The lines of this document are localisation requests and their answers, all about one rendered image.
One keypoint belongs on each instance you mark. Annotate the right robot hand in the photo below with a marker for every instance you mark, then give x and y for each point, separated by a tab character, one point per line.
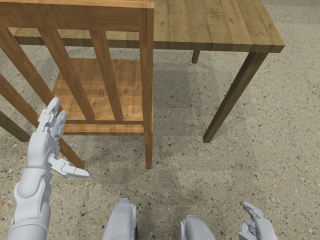
261	230

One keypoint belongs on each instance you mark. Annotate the table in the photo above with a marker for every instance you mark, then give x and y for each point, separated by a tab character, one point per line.
197	25

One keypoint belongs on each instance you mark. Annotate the chair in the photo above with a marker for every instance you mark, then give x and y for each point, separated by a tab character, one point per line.
101	96

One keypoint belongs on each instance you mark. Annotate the robot left forearm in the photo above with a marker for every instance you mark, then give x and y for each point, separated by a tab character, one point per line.
32	213

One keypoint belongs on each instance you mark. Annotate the right robot shin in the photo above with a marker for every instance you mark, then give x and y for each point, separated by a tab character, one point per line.
190	216

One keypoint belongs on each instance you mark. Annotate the left robot thigh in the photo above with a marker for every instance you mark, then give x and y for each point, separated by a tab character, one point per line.
122	220

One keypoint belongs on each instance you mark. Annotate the left robot hand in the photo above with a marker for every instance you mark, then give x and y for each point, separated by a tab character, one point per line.
45	139

